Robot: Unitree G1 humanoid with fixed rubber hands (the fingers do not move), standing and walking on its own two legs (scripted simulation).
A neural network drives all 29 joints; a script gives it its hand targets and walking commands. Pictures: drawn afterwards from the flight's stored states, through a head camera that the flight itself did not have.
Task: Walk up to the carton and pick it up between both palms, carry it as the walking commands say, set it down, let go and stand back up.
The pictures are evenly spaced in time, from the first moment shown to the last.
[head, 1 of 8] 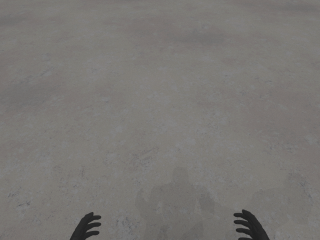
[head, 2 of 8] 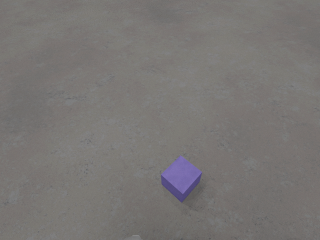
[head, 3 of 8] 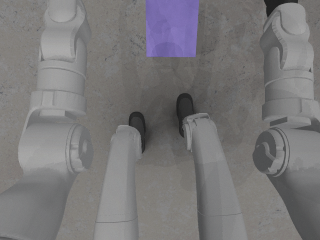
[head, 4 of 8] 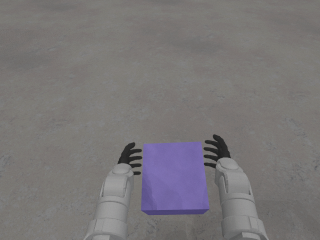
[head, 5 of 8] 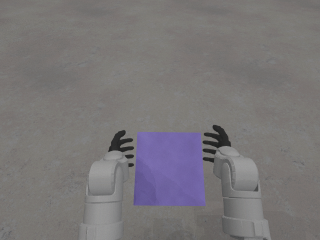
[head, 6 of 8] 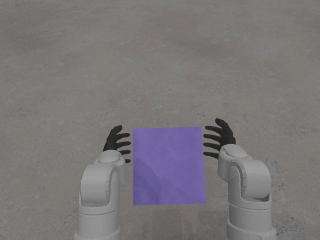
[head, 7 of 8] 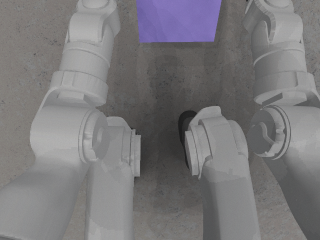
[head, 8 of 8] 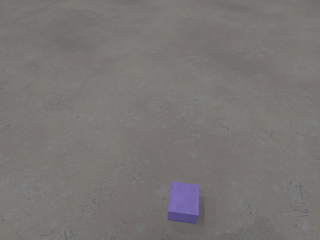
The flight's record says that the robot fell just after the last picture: no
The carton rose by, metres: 0.70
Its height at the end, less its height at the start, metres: +0.00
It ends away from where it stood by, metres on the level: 2.14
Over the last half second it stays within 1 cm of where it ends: yes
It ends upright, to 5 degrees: yes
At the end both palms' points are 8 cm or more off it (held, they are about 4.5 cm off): yes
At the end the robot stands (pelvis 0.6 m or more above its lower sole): yes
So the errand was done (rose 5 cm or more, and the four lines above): yes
